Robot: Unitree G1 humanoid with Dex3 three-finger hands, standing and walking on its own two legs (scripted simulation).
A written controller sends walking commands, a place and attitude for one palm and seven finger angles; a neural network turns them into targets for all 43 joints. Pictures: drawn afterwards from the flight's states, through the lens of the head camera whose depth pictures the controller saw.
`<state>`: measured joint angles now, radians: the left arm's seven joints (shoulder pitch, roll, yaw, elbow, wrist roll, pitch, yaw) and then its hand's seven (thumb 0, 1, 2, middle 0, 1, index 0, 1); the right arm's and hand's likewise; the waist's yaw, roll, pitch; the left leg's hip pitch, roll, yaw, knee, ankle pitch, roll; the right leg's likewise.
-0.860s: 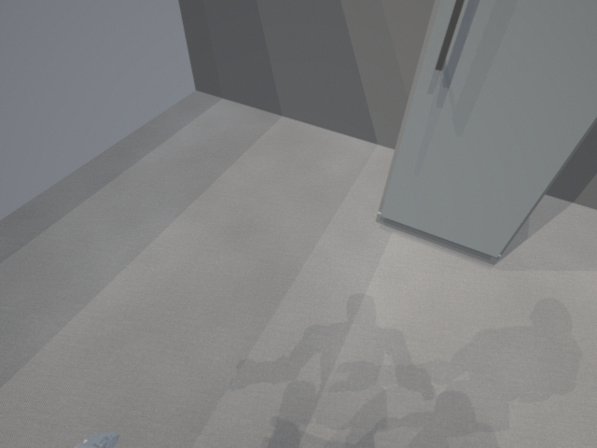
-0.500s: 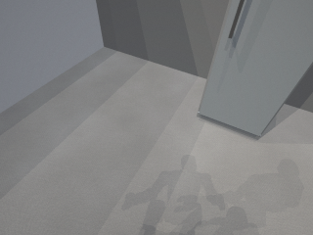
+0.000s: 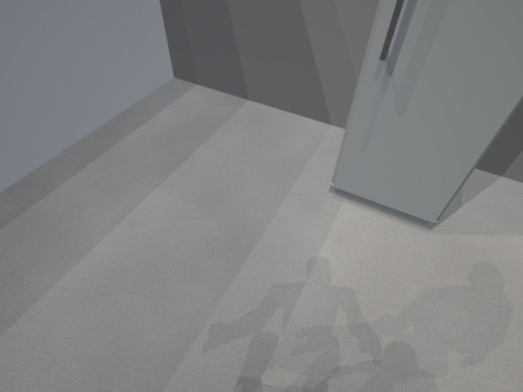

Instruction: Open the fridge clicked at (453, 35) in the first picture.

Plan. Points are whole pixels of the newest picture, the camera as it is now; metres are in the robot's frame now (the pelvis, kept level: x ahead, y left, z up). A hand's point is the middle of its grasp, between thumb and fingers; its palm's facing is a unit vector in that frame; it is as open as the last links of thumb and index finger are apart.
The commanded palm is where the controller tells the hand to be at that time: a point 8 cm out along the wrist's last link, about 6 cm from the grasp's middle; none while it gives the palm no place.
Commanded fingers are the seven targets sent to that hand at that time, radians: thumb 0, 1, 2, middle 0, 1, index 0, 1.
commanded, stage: look at it before walking up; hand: left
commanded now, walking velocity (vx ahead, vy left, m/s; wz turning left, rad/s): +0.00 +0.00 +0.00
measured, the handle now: out of the picture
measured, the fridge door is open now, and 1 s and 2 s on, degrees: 0 0 0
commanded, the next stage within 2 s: walk to a spot facing it in 0.58 s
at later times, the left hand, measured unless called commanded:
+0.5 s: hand out of the picture +0.08 +0.24 -0.16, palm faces -0.02 -0.95 -0.33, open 7.4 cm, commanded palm none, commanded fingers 0.00 0.90 0.90 -0.20 -0.30 -0.20 -0.30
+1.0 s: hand out of the picture +0.08 +0.18 -0.18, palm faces -0.11 -0.96 -0.24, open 7.4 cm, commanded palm none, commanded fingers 0.00 0.90 0.90 -0.20 -0.30 -0.20 -0.30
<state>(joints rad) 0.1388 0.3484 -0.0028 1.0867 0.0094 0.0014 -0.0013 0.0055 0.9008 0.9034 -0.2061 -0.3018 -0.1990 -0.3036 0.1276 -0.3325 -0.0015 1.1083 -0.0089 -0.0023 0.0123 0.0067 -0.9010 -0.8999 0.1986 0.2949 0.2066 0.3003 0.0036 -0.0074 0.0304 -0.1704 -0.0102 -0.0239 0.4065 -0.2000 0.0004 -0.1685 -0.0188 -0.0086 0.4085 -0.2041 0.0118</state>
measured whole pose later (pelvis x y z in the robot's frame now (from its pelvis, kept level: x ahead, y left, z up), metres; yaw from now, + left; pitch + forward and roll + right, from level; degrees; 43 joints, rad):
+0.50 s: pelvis +0.01 -0.01 +0.00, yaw +0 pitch -2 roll +0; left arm 0.13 0.34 0.00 1.09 0.01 0.00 0.00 0.01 0.90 0.90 -0.21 -0.30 -0.20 -0.30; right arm 0.10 -0.33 0.00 1.11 -0.01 -0.01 0.01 0.01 -0.90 -0.90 0.20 0.29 0.21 0.30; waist 0.01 -0.01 0.04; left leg -0.15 0.00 -0.03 0.38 -0.20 -0.01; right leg -0.15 -0.01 -0.01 0.39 -0.20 0.00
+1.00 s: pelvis +0.05 -0.03 -0.01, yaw -9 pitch -1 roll +1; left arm 0.30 0.24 0.03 1.05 0.02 0.04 -0.04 0.01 0.90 0.90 -0.20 -0.30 -0.20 -0.30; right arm 0.25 -0.24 -0.02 1.06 -0.02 -0.02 0.00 0.00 -0.90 -0.90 0.20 0.29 0.21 0.30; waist 0.02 0.00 0.02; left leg -0.12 0.06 0.11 0.50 -0.36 -0.03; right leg -0.31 0.00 -0.04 0.72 -0.47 -0.01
